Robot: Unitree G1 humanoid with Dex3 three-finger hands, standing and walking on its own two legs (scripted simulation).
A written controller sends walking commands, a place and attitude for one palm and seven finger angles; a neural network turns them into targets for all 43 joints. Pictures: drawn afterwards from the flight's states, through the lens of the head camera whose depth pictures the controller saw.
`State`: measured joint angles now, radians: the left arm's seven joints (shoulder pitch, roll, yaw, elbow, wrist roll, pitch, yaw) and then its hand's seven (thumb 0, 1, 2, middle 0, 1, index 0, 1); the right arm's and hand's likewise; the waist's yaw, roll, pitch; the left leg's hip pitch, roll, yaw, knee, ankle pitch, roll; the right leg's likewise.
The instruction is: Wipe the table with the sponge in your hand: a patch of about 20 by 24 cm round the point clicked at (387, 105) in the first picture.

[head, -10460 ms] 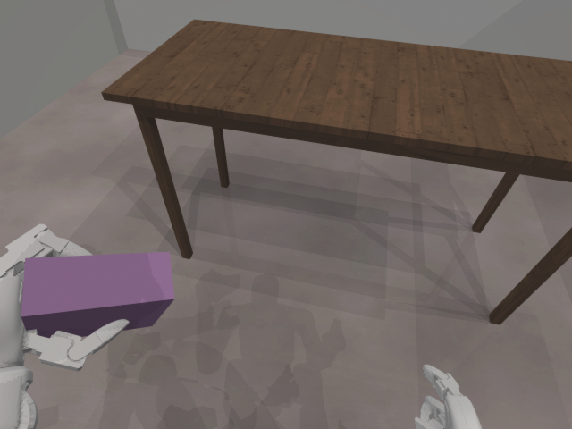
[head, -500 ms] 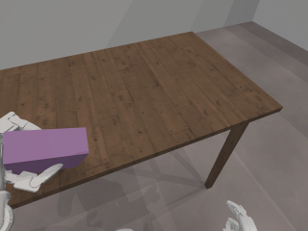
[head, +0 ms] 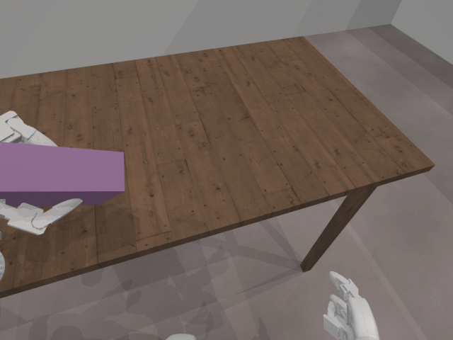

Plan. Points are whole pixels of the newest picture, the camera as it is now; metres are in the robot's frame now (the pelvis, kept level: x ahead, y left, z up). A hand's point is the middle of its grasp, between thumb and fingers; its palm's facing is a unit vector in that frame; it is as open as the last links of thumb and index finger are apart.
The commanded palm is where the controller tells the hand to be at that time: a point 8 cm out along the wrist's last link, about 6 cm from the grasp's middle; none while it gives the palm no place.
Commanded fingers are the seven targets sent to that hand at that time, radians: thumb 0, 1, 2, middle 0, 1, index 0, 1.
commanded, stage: come to a stop and stand still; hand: left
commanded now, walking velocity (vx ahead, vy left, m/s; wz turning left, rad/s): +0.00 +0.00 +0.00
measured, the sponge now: (79, 180) +0.26 +0.25 +0.17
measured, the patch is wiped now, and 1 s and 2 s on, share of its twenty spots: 0.00 0.00 0.00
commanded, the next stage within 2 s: look again from close up in 0.86 s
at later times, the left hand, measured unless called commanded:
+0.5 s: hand (27, 201) +0.22 +0.30 +0.17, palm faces +0.40 -0.83 -0.38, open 9.6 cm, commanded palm +0.16 +0.32 +0.18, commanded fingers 0.00 0.10 1.30 -1.20 -1.60 -1.20 -1.60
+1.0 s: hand (33, 194) +0.24 +0.30 +0.16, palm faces +0.38 -0.85 -0.38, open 9.6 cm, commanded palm +0.18 +0.33 +0.18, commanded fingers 0.00 0.10 1.30 -1.20 -1.60 -1.20 -1.60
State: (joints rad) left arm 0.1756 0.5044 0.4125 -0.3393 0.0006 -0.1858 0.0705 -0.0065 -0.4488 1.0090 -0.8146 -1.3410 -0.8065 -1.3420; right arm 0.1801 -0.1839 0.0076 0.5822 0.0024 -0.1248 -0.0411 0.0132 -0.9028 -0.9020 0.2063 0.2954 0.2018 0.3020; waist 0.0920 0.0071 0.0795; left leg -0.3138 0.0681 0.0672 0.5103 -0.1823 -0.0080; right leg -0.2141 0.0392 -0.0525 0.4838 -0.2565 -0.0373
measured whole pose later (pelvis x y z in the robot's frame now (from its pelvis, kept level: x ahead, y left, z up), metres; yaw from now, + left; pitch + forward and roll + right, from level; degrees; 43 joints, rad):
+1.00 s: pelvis +0.01 +0.06 +0.00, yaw -1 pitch -2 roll -2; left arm 0.39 0.36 0.34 -0.45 -0.01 -0.17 0.11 -0.01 -0.44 1.01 -0.80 -1.36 -0.79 -1.36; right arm 0.18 -0.19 0.03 0.57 0.02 -0.12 -0.02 0.02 -0.90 -0.90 0.21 0.30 0.20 0.30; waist 0.04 -0.01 0.08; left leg -0.25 -0.02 0.08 0.46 -0.19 0.07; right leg -0.14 -0.02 -0.01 0.40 -0.23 0.04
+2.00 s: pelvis +0.01 +0.04 +0.00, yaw -2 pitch -1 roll -1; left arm 0.45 0.39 0.33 -0.43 -0.02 -0.21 0.09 -0.01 -0.44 1.02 -0.79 -1.37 -0.79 -1.37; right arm 0.23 -0.23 0.02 0.57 0.00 -0.13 -0.02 0.02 -0.90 -0.90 0.21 0.30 0.20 0.30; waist 0.00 -0.03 0.05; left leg -0.29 -0.01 0.08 0.50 -0.21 0.06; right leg -0.20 -0.02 0.00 0.48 -0.27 0.03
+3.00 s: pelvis -0.01 +0.03 +0.00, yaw +0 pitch -3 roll -1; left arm 0.25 0.49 0.33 -0.36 0.02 -0.16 0.08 -0.01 -0.44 1.02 -0.80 -1.37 -0.79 -1.37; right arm 0.26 -0.22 0.03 0.56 0.00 -0.13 -0.07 0.02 -0.90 -0.90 0.20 0.30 0.20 0.30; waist 0.05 0.01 0.06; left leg -0.27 0.00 0.04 0.50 -0.17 0.04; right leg -0.16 -0.01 -0.04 0.46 -0.24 0.01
